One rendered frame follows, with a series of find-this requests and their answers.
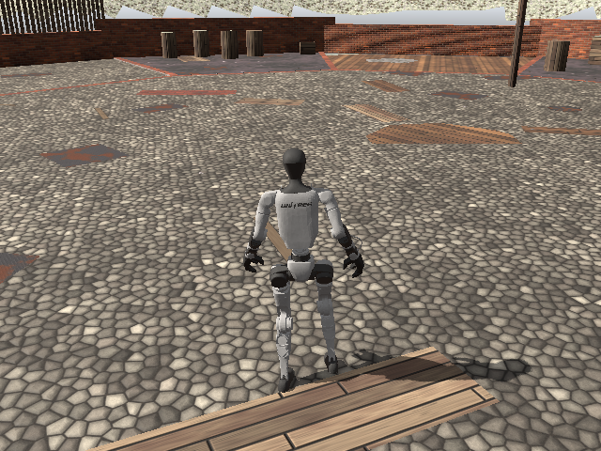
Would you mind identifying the robot right forearm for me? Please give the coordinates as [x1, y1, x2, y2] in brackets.
[338, 224, 360, 260]

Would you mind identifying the robot right hand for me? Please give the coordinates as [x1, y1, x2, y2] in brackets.
[343, 254, 364, 278]

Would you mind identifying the robot left upper arm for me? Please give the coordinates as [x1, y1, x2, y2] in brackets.
[253, 190, 277, 241]

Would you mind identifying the left robot foot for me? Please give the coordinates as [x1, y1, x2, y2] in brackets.
[278, 367, 294, 393]

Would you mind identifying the robot left hand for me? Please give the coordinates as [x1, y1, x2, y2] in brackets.
[242, 254, 264, 272]

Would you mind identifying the robot left forearm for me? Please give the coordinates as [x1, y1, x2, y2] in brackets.
[245, 228, 262, 259]

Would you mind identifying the robot right upper arm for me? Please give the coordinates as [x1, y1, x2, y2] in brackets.
[316, 188, 346, 240]

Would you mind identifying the humanoid robot torso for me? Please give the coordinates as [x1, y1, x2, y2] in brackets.
[275, 183, 319, 282]

